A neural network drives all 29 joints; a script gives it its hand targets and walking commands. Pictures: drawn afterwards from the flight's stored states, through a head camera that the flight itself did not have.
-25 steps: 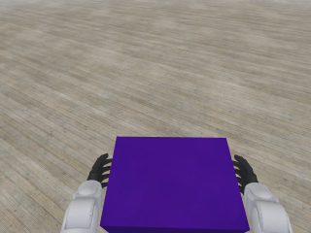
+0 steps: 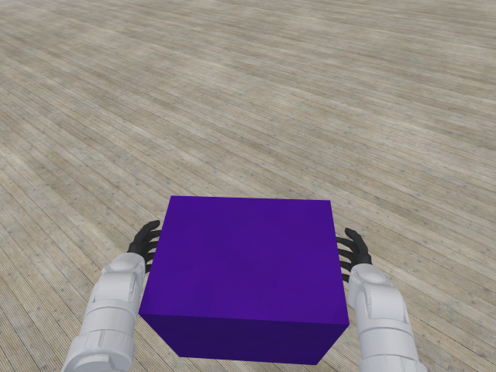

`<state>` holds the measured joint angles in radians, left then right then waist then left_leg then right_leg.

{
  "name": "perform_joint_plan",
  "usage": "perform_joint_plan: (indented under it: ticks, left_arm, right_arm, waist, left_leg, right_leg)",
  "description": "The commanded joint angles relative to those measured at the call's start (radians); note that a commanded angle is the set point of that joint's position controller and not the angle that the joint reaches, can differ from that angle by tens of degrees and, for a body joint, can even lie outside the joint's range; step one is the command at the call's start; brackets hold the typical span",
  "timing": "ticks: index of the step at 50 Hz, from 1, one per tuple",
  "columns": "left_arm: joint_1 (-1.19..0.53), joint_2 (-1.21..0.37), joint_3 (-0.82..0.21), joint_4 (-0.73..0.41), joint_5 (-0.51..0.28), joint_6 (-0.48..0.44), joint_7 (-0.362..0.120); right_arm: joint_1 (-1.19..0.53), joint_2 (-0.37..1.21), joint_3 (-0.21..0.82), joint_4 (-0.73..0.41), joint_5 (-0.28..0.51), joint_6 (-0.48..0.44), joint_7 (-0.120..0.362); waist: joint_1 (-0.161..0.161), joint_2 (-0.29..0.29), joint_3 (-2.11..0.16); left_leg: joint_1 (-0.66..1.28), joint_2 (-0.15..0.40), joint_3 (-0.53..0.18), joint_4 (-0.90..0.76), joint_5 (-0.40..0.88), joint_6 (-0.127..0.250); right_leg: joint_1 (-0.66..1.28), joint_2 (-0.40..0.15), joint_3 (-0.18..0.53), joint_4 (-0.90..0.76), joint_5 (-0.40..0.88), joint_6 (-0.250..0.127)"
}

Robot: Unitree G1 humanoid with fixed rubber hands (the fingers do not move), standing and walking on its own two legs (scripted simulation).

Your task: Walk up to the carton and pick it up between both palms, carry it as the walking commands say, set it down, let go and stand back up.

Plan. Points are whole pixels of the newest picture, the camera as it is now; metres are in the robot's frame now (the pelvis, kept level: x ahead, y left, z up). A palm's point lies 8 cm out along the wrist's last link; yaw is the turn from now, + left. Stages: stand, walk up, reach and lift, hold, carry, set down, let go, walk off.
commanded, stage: set down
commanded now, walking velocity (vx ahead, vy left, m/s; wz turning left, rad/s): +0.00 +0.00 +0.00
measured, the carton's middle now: (248, 285) +0.32 +0.00 -0.08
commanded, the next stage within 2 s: none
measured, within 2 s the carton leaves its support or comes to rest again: neither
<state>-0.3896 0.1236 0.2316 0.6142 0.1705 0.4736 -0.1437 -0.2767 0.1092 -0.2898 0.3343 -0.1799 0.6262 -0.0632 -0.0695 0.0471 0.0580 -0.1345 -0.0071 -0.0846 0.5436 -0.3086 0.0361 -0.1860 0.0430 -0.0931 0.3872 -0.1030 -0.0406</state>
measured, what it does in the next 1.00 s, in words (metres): lowers itself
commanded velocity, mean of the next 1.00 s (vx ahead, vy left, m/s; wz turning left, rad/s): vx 0.00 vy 0.00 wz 0.00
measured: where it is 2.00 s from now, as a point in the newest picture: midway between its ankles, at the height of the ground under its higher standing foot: outside the picture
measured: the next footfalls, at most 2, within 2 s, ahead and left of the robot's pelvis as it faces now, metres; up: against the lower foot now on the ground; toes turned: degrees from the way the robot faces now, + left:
none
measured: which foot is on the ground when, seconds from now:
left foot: down 0.00-1.00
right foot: down 0.00-1.00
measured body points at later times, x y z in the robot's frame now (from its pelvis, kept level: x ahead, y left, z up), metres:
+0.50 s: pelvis +0.03 +0.03 -0.01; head +0.13 +0.02 +0.43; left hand +0.39 +0.18 -0.06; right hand +0.32 -0.20 -0.06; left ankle +0.00 +0.12 -0.74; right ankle +0.08 -0.09 -0.74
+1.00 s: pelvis +0.00 +0.02 -0.07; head +0.20 +0.01 +0.34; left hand +0.42 +0.16 -0.14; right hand +0.36 -0.22 -0.14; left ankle +0.00 +0.12 -0.74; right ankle +0.08 -0.10 -0.74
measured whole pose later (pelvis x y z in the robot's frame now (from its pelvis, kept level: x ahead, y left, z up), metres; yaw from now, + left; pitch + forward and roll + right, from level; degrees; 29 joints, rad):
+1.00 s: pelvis +0.00 +0.02 -0.07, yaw +0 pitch +32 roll +0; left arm -0.62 0.03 0.34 0.60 0.18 0.26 -0.07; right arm -0.51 0.04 -0.47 0.43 -0.17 0.29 0.06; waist -0.09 0.05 -0.13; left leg -1.10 -0.08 -0.05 0.94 -0.39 0.03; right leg -1.19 0.01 0.03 0.84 -0.21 0.01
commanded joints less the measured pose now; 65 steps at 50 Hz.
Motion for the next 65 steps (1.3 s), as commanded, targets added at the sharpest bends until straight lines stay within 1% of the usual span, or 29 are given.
perform_joint_plan:
  ticks: [1, 3, 5, 8, 12, 15, 20, 24, 30, 33, 35, 37, 41, 43, 48, 55, 60, 65]
  left_arm:
    - [-0.494, -0.835, -0.361, -0.030, -0.119, -0.058, -0.236]
    - [-0.518, -0.877, -0.333, -0.001, -0.090, -0.069, -0.244]
    - [-0.538, -0.902, -0.316, 0.011, -0.073, -0.076, -0.249]
    - [-0.540, -0.916, -0.302, 0.013, -0.058, -0.085, -0.251]
    - [-0.505, -0.921, -0.287, 0.018, -0.036, -0.100, -0.242]
    - [-0.461, -0.917, -0.285, 0.018, -0.028, -0.123, -0.228]
    - [-0.413, -0.904, -0.310, -0.016, -0.034, -0.170, -0.188]
    - [-0.406, -0.898, -0.345, -0.048, -0.048, -0.207, -0.153]
    - [-0.428, -0.887, -0.407, -0.093, -0.077, -0.257, -0.118]
    - [-0.448, -0.884, -0.444, -0.099, -0.097, -0.272, -0.106]
    - [-0.470, -0.879, -0.445, -0.094, -0.099, -0.277, -0.099]
    - [-0.501, -0.877, -0.436, -0.092, -0.094, -0.279, -0.097]
    - [-0.551, -0.888, -0.433, -0.090, -0.090, -0.270, -0.109]
    - [-0.575, -0.894, -0.429, -0.083, -0.090, -0.263, -0.119]
    - [-0.645, -0.897, -0.394, -0.053, -0.084, -0.240, -0.150]
    - [-0.767, -0.892, -0.326, 0.018, -0.072, -0.212, -0.209]
    - [-0.856, -0.897, -0.300, 0.052, -0.078, -0.193, -0.241]
    - [-0.932, -0.909, -0.307, 0.058, -0.097, -0.173, -0.261]
  right_arm:
    - [-0.543, 0.746, 0.440, -0.007, 0.134, -0.064, 0.177]
    - [-0.550, 0.772, 0.430, 0.027, 0.113, -0.079, 0.201]
    - [-0.565, 0.785, 0.426, 0.037, 0.102, -0.095, 0.220]
    - [-0.572, 0.777, 0.417, 0.040, 0.092, -0.120, 0.239]
    - [-0.560, 0.746, 0.402, 0.038, 0.081, -0.155, 0.259]
    - [-0.535, 0.713, 0.386, 0.033, 0.071, -0.190, 0.274]
    - [-0.489, 0.653, 0.377, 0.024, 0.067, -0.252, 0.295]
    - [-0.471, 0.608, 0.374, 0.036, 0.073, -0.298, 0.307]
    - [-0.472, 0.588, 0.391, 0.048, 0.098, -0.355, 0.321]
    - [-0.484, 0.575, 0.388, 0.040, 0.110, -0.371, 0.327]
    - [-0.514, 0.564, 0.383, 0.042, 0.116, -0.376, 0.333]
    - [-0.546, 0.567, 0.385, 0.054, 0.120, -0.378, 0.337]
    - [-0.573, 0.601, 0.379, 0.086, 0.120, -0.372, 0.342]
    - [-0.595, 0.619, 0.378, 0.093, 0.121, -0.365, 0.343]
    - [-0.678, 0.666, 0.384, 0.095, 0.121, -0.339, 0.338]
    - [-0.824, 0.726, 0.372, 0.097, 0.113, -0.298, 0.324]
    - [-0.916, 0.755, 0.364, 0.097, 0.110, -0.275, 0.318]
    - [-0.987, 0.769, 0.369, 0.091, 0.121, -0.257, 0.317]
  waist:
    - [-0.009, -0.022, -0.212]
    - [-0.001, -0.015, -0.234]
    - [0.003, -0.009, -0.266]
    - [0.000, 0.003, -0.310]
    - [-0.002, 0.006, -0.354]
    - [-0.009, -0.001, -0.393]
    - [-0.020, -0.012, -0.475]
    - [-0.030, -0.002, -0.525]
    - [-0.040, 0.016, -0.646]
    - [-0.066, 0.021, -0.722]
    - [-0.067, 0.025, -0.757]
    - [-0.056, 0.031, -0.784]
    - [-0.058, 0.051, -0.836]
    - [-0.058, 0.051, -0.858]
    - [-0.045, 0.029, -0.883]
    - [-0.027, -0.013, -0.908]
    - [-0.018, -0.027, -0.964]
    - [-0.017, -0.024, -1.046]
  left_leg:
    - [-0.419, 0.000, -0.053, -0.189, -0.118, 0.083]
    - [-0.427, -0.011, -0.052, -0.189, -0.090, 0.077]
    - [-0.426, -0.024, -0.047, -0.180, -0.061, 0.069]
    - [-0.425, -0.038, -0.040, -0.170, -0.034, 0.058]
    - [-0.446, -0.046, -0.040, -0.157, 0.011, 0.046]
    - [-0.454, -0.048, -0.046, -0.140, 0.088, 0.036]
    - [-0.455, -0.048, -0.070, -0.092, 0.274, 0.011]
    - [-0.466, -0.047, -0.085, -0.041, 0.413, -0.014]
    - [-0.512, -0.052, -0.088, 0.046, 0.534, -0.037]
    - [-0.495, -0.052, -0.085, 0.092, 0.576, -0.051]
    - [-0.515, -0.055, -0.079, 0.121, 0.558, -0.058]
    - [-0.576, -0.063, -0.067, 0.144, 0.509, -0.059]
    - [-0.679, -0.077, -0.042, 0.196, 0.447, -0.059]
    - [-0.733, -0.084, -0.027, 0.221, 0.407, -0.057]
    - [-0.907, -0.104, 0.011, 0.273, 0.251, -0.035]
    - [-1.104, -0.122, 0.048, 0.356, 0.067, -0.008]
    - [-1.209, -0.127, 0.067, 0.422, -0.008, -0.001]
    - [-1.283, -0.131, 0.084, 0.490, -0.035, -0.003]
  right_leg:
    - [0.372, -0.013, 0.170, -0.010, -0.131, 0.047]
    - [0.348, -0.011, 0.166, 0.003, -0.087, 0.043]
    - [0.326, -0.012, 0.167, 0.014, -0.044, 0.039]
    - [0.308, -0.013, 0.165, 0.033, 0.013, 0.036]
    - [0.291, -0.010, 0.159, 0.069, 0.096, 0.032]
    - [0.273, -0.007, 0.152, 0.101, 0.182, 0.031]
    - [0.200, 0.004, 0.152, 0.163, 0.304, 0.027]
    - [0.087, 0.016, 0.154, 0.209, 0.328, 0.022]
    - [-0.044, 0.030, 0.157, 0.287, 0.384, 0.014]
    - [-0.145, 0.045, 0.141, 0.322, 0.392, 0.019]
    - [-0.204, 0.050, 0.134, 0.347, 0.375, 0.022]
    - [-0.226, 0.049, 0.134, 0.378, 0.362, 0.024]
    - [-0.261, 0.051, 0.138, 0.435, 0.351, 0.029]
    - [-0.276, 0.052, 0.139, 0.460, 0.344, 0.031]
    - [-0.295, 0.051, 0.137, 0.521, 0.312, 0.040]
    - [-0.378, 0.052, 0.130, 0.584, 0.173, 0.054]
    - [-0.440, 0.055, 0.118, 0.640, 0.096, 0.062]
    - [-0.492, 0.059, 0.105, 0.704, 0.067, 0.065]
